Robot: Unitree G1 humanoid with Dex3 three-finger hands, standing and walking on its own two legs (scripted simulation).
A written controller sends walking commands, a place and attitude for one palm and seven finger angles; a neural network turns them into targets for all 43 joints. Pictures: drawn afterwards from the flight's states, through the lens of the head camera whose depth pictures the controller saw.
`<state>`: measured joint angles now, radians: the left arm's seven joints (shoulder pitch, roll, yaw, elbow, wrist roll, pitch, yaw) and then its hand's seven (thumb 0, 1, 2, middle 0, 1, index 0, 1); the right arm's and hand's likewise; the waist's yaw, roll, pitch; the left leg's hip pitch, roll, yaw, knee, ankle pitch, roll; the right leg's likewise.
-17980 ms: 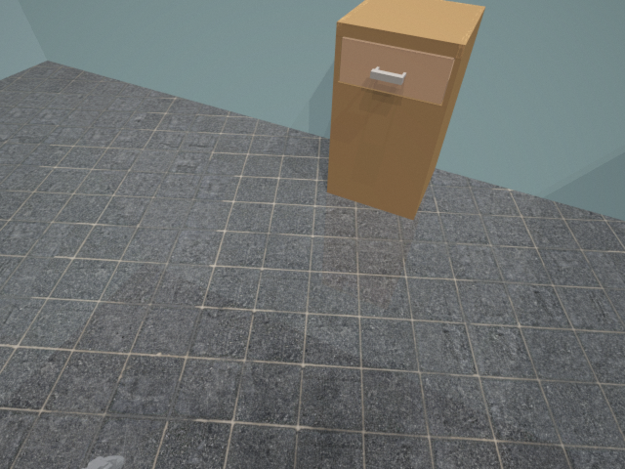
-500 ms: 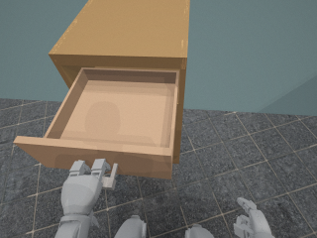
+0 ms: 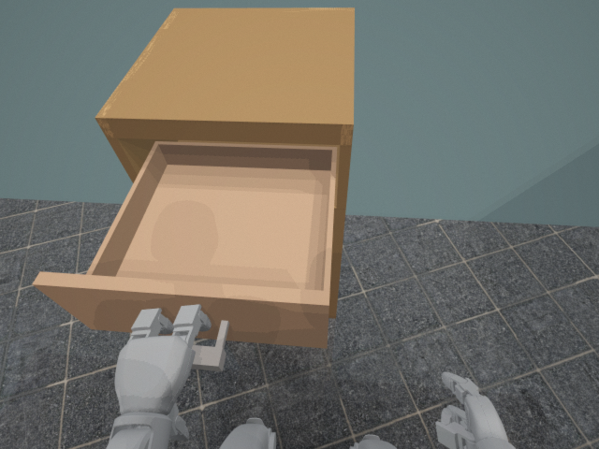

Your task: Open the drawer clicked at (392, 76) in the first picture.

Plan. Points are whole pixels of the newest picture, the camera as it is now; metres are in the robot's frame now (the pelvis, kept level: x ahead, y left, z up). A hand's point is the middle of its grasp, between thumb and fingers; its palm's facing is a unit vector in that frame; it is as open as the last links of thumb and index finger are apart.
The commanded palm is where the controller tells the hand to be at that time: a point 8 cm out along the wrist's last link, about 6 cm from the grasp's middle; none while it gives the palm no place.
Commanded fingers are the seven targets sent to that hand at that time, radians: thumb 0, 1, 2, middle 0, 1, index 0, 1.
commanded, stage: lift the hand off the handle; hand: left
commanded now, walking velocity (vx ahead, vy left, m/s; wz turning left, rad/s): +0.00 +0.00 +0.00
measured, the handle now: (185, 340) +0.27 +0.19 -0.03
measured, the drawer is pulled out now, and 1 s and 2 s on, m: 0.30 0.30 0.30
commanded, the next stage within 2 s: draw the hand back to the body in 1.92 s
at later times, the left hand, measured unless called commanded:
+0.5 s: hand (165, 362) +0.23 +0.19 +0.01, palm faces +0.02 -0.14 -0.99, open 13.5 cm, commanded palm +0.21 +0.19 +0.07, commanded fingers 0.00 -0.50 0.30 -0.30 -1.20 -0.30 -1.20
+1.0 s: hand (149, 353) +0.22 +0.19 +0.05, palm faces +0.06 -0.14 -0.99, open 13.7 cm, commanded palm +0.20 +0.19 +0.11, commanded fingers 0.00 -0.50 0.30 -0.30 -1.20 -0.30 -1.20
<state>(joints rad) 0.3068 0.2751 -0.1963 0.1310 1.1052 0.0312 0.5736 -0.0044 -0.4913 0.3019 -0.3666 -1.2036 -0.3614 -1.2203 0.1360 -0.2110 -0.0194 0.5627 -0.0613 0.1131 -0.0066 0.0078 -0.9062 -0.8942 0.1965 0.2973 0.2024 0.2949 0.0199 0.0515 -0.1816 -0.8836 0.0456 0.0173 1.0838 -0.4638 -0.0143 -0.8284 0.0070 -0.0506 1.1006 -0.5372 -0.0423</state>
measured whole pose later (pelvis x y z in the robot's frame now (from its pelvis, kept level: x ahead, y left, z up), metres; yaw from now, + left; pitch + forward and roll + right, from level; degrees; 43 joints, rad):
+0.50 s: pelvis +0.01 +0.00 +0.02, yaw +0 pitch +12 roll +0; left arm 0.37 0.30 -0.20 0.01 1.08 0.04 0.50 0.00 -0.49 0.30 -0.32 -1.20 -0.39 -1.22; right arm 0.15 -0.22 -0.01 0.52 -0.05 0.12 0.02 0.01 -0.91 -0.89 0.20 0.30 0.20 0.29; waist 0.04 0.06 -0.16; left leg -0.75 0.04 0.02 0.98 -0.44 -0.01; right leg -0.69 0.01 -0.04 0.99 -0.51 -0.04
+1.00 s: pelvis +0.02 +0.00 +0.03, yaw +0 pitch +9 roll +1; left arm 0.42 0.32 -0.16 -0.11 1.04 0.03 0.44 0.00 -0.49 0.30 -0.32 -1.20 -0.34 -1.21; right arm 0.14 -0.23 -0.01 0.53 -0.04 0.12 0.03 0.01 -0.91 -0.89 0.20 0.30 0.20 0.29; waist 0.05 0.06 -0.14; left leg -0.63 0.04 0.03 0.87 -0.41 -0.02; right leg -0.58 0.01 -0.04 0.90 -0.48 -0.04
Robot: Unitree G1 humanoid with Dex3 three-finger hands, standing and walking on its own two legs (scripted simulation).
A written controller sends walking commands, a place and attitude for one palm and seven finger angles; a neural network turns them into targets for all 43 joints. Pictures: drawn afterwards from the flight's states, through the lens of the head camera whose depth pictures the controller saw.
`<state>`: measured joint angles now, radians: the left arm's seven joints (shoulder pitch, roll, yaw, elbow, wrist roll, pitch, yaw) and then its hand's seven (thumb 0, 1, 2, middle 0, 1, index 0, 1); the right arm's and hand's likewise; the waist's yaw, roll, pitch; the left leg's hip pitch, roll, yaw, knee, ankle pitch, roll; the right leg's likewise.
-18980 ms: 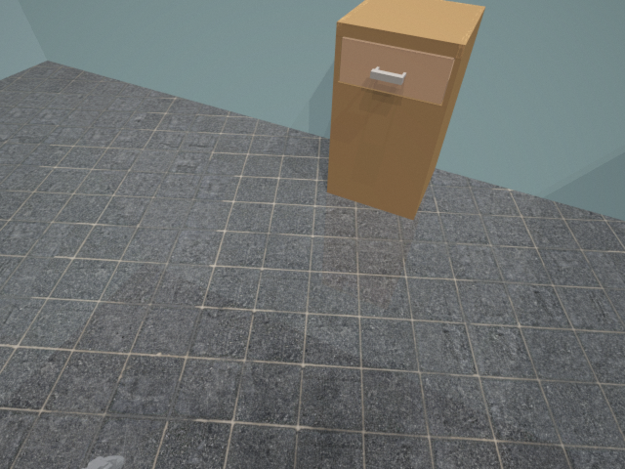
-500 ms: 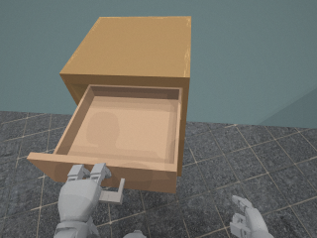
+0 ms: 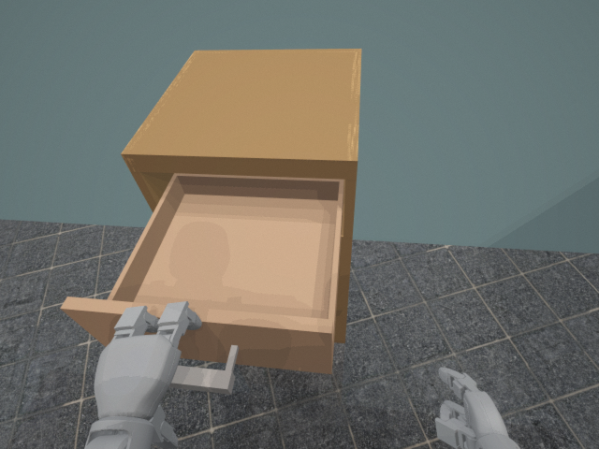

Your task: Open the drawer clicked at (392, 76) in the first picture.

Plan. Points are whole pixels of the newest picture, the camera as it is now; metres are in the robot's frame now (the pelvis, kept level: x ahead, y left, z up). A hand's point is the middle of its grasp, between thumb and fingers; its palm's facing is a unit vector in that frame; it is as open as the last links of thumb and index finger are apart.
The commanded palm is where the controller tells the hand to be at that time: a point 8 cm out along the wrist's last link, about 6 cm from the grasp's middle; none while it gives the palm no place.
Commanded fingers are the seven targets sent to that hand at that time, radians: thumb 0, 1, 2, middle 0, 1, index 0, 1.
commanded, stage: lift the hand off the handle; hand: left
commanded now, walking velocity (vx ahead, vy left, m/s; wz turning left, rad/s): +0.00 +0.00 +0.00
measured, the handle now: (197, 363) +0.25 +0.19 -0.06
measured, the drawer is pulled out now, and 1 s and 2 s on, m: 0.30 0.30 0.30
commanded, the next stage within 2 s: draw the hand back to the body in 0.92 s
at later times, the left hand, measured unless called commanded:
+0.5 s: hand (153, 362) +0.21 +0.20 +0.05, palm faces +0.05 -0.18 -0.98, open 13.8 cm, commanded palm +0.19 +0.20 +0.11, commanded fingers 0.00 -0.50 0.30 -0.30 -1.20 -0.30 -1.20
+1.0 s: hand (155, 357) +0.21 +0.19 +0.08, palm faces +0.06 -0.19 -0.98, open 13.9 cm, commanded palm +0.18 +0.19 +0.14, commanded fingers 0.00 -0.50 0.30 -0.30 -1.20 -0.30 -1.20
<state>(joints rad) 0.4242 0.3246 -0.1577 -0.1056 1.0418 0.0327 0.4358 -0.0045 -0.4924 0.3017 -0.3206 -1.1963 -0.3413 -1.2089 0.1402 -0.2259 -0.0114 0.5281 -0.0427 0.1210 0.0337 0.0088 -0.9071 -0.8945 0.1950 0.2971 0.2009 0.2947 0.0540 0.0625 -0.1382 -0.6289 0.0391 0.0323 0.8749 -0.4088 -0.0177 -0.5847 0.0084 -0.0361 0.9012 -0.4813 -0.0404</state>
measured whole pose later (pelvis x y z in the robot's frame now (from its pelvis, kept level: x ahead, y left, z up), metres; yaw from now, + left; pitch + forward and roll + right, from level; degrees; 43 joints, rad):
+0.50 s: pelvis +0.01 +0.01 +0.01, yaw +0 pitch +7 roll +0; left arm 0.45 0.35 -0.15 -0.22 1.00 0.02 0.33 -0.01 -0.49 0.30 -0.32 -1.20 -0.32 -1.20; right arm 0.14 -0.23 -0.01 0.52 -0.03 0.11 0.04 0.01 -0.91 -0.89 0.19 0.30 0.20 0.29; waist 0.07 0.07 -0.12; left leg -0.52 0.03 0.04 0.78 -0.38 -0.01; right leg -0.48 0.01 -0.02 0.79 -0.44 -0.03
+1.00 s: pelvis +0.01 +0.01 +0.02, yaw -1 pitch +5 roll +0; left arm 0.45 0.35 -0.18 -0.31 0.99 0.05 0.25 -0.01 -0.49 0.30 -0.32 -1.20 -0.32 -1.20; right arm 0.13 -0.22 0.01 0.51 -0.02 0.11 0.07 0.01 -0.91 -0.89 0.19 0.30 0.20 0.29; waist 0.09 0.08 -0.10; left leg -0.44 0.04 0.05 0.71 -0.35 -0.01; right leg -0.40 0.01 -0.02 0.73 -0.41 -0.03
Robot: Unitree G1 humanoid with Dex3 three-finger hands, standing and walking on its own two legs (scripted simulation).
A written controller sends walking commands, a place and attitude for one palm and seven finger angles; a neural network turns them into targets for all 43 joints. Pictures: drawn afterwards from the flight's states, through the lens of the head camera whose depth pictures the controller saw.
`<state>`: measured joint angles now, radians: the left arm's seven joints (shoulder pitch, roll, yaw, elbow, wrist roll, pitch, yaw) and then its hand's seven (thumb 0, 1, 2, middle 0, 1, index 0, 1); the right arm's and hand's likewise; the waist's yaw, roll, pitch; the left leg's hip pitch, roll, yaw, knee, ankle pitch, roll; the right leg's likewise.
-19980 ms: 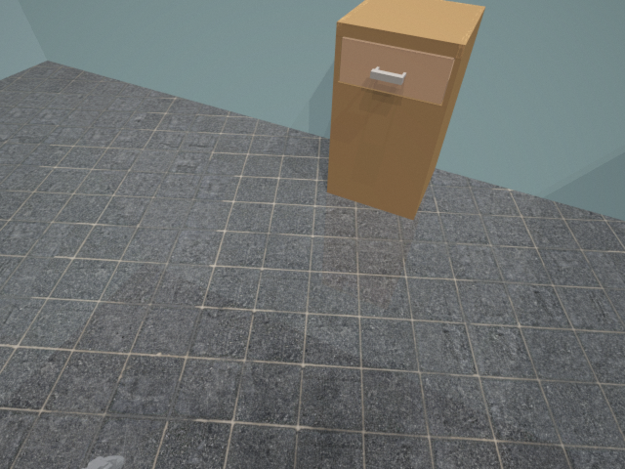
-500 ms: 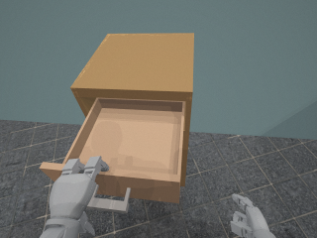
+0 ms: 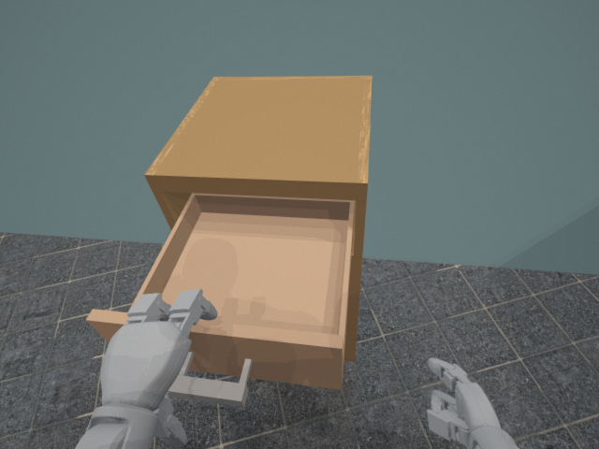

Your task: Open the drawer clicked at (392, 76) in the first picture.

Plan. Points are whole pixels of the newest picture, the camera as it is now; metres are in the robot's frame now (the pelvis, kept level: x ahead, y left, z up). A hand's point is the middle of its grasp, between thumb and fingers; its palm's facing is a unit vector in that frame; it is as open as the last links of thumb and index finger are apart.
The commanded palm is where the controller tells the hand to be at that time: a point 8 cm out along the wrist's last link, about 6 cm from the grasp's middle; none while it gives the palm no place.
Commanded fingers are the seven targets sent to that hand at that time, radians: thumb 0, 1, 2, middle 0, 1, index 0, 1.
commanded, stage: draw the hand back to the body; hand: left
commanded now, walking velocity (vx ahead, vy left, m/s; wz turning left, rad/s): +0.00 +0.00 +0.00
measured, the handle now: (213, 376) +0.24 +0.19 -0.09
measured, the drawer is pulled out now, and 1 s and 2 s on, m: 0.30 0.30 0.30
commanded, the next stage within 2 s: step back with the hand held close in 1.62 s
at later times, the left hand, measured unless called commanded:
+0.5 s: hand (122, 366) +0.18 +0.23 +0.09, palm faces +0.06 -0.13 -0.99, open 13.8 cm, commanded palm +0.16 +0.23 +0.15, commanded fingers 0.00 -0.50 0.30 -0.30 -1.20 -0.30 -1.20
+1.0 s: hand (104, 318) +0.20 +0.22 +0.16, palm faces +0.33 -0.87 -0.36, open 12.3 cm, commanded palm +0.15 +0.27 +0.18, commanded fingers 0.00 0.20 0.60 -0.25 -0.75 -0.25 -0.75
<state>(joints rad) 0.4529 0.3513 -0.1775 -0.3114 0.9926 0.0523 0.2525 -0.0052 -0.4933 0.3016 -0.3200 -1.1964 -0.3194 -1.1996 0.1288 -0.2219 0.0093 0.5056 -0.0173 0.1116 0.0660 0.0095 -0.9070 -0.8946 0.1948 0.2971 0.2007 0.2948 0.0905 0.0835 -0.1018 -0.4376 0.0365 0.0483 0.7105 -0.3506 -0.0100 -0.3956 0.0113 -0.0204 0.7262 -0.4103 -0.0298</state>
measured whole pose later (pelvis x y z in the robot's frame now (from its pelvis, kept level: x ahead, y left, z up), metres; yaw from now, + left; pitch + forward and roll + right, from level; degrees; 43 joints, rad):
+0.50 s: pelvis +0.00 +0.00 +0.01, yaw +0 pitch +3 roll +0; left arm 0.55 0.46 -0.01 -0.41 0.91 -0.01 0.20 0.00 -0.49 0.30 -0.32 -1.20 -0.32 -1.20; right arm 0.14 -0.25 0.00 0.51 -0.02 0.11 0.03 0.01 -0.91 -0.89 0.19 0.30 0.20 0.29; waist 0.09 0.09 -0.08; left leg -0.39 0.04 0.04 0.66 -0.33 -0.01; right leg -0.33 0.01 -0.03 0.65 -0.38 -0.02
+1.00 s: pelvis +0.02 +0.01 +0.02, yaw +2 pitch -2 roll +0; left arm 0.58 0.30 0.16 -0.53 -0.03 -0.08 0.13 -0.01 -0.13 0.46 -0.29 -0.96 -0.28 -0.96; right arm 0.20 -0.19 0.06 0.59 0.00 -0.14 -0.07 0.01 -0.90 -0.89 0.20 0.30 0.20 0.30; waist 0.05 0.05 0.00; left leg -0.17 0.01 0.02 0.49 -0.28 0.01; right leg -0.09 -0.01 -0.05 0.45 -0.32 -0.01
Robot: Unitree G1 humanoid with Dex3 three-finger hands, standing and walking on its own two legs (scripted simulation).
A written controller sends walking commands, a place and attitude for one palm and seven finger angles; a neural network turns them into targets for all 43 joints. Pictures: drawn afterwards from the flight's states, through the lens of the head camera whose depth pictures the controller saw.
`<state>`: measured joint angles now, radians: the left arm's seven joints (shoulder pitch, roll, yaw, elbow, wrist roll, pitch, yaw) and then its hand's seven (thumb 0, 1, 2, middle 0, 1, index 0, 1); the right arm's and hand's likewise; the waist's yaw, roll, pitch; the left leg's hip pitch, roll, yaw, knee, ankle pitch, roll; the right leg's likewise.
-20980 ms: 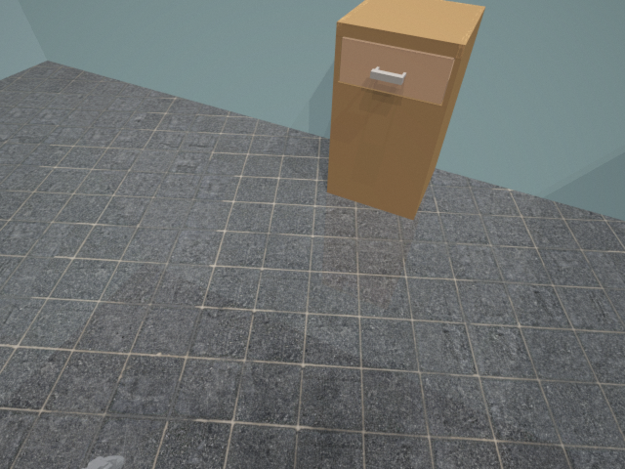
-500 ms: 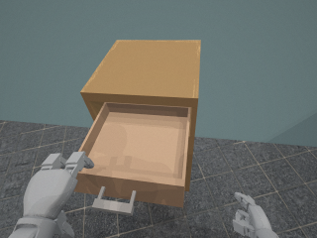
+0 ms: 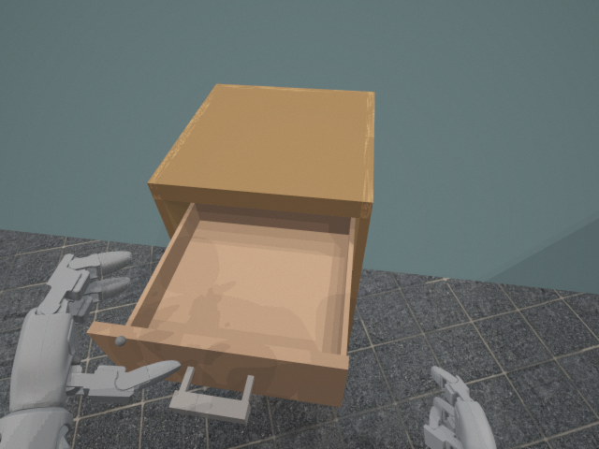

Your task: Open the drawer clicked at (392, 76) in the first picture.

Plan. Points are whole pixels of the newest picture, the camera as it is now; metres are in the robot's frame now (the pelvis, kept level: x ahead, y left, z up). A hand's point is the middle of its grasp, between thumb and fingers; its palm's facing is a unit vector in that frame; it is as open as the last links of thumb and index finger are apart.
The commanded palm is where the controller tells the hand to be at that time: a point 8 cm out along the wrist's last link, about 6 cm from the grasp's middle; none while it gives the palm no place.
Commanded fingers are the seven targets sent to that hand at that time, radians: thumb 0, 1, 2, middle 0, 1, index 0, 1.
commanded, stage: draw the hand back to the body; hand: left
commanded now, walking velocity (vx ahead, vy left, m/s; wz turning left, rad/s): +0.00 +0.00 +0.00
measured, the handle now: (215, 392) +0.23 +0.17 -0.11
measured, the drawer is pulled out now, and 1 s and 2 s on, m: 0.30 0.30 0.30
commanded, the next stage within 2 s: step back with the hand held close in 0.62 s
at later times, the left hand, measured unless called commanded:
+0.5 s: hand (94, 332) +0.18 +0.22 +0.16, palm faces +0.41 -0.82 -0.41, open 8.0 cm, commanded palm +0.13 +0.27 +0.18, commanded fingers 0.00 0.90 0.90 -0.20 -0.30 -0.20 -0.30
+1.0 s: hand (97, 343) +0.18 +0.22 +0.15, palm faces +0.27 -0.81 -0.52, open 7.4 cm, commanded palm +0.11 +0.27 +0.18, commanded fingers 0.00 0.90 0.90 -0.20 -0.30 -0.20 -0.30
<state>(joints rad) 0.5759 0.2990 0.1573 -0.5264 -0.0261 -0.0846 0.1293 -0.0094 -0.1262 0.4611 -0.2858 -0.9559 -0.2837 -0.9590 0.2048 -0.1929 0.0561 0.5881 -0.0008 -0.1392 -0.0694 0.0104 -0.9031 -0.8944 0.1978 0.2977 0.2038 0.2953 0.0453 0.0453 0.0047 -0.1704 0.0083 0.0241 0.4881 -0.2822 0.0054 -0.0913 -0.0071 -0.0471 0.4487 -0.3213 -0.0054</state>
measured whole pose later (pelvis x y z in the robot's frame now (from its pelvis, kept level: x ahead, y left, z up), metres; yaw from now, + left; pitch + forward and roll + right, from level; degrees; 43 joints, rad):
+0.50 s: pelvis +0.00 -0.02 +0.00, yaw +0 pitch -2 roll +0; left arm 0.55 0.32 0.27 -0.50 -0.06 -0.07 0.12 0.00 0.72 0.83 -0.22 -0.41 -0.22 -0.41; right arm 0.15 -0.22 0.02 0.61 0.01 -0.10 -0.08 0.01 -0.90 -0.89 0.20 0.30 0.20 0.30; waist 0.07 0.07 0.01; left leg -0.14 0.02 0.01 0.43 -0.26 -0.01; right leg -0.06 0.01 -0.06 0.40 -0.31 -0.02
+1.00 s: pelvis -0.02 -0.01 +0.00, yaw +0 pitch +2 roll +0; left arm 0.65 0.38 0.34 -0.59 -0.05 -0.15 0.11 0.01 0.89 0.90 -0.21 -0.30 -0.21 -0.30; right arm 0.13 -0.24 -0.02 0.54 0.02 0.02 -0.07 0.01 -0.91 -0.89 0.20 0.30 0.20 0.30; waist 0.00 0.05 0.05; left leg -0.27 0.03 0.01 0.48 -0.23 -0.01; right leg -0.20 0.01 -0.06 0.45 -0.28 -0.02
